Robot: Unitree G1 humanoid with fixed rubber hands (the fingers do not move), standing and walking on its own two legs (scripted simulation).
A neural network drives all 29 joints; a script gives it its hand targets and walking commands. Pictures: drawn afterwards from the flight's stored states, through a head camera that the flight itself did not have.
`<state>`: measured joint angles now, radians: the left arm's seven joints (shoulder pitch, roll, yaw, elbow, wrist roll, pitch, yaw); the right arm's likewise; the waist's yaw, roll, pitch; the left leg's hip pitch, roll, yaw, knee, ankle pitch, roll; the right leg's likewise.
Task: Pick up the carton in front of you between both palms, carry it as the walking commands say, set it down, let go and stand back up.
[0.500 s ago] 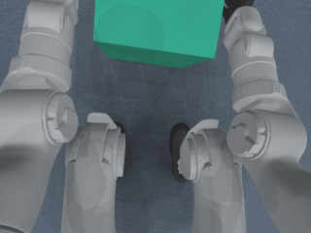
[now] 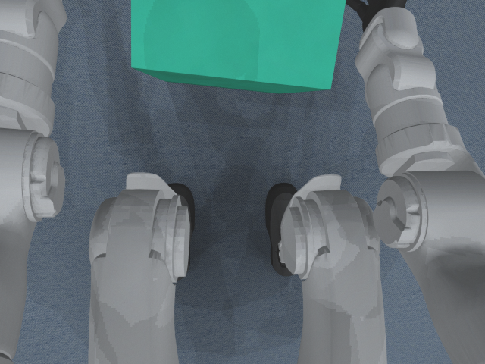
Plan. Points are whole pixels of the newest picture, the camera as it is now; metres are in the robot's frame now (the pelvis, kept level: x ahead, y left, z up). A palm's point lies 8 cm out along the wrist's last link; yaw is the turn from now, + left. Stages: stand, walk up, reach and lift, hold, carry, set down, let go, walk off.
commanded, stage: set down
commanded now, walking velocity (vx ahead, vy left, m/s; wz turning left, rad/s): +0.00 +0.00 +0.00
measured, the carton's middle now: (234, 7) +0.54 +0.02 -0.24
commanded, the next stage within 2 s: let go in 1.02 s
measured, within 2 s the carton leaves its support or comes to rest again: neither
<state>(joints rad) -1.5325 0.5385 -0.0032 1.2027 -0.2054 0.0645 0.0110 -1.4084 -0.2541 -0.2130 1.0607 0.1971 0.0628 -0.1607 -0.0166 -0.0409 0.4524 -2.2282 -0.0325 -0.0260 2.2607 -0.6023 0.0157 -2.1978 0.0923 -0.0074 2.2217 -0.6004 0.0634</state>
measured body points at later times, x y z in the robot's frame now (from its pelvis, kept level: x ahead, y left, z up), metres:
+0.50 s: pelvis +0.01 +0.00 +0.11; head +0.34 +0.04 +0.40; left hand +0.58 +0.24 -0.01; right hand +0.55 -0.15 -0.01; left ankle +0.11 +0.11 -0.33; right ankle +0.12 -0.12 -0.33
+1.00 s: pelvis +0.03 +0.01 +0.25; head +0.35 +0.04 +0.57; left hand +0.58 +0.24 +0.14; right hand +0.55 -0.16 +0.14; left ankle +0.10 +0.11 -0.33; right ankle +0.11 -0.12 -0.33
